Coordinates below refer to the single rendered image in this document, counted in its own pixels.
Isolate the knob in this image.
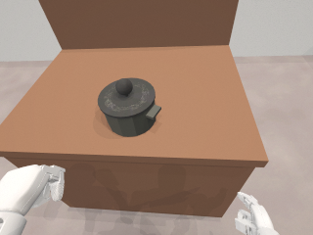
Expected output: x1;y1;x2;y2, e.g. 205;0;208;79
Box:
115;78;133;96

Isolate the lid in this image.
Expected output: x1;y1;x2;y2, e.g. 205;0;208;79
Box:
97;77;156;118

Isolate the table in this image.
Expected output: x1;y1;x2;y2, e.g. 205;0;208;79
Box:
0;0;269;217

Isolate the pot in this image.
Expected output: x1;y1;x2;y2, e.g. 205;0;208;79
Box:
105;101;161;137

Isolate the robot right hand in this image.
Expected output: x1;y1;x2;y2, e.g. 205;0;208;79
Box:
235;192;275;235

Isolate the left robot forearm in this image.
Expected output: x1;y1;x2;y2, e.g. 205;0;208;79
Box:
0;211;27;235

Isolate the robot left hand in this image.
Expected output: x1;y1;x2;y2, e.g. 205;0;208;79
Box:
0;164;66;216

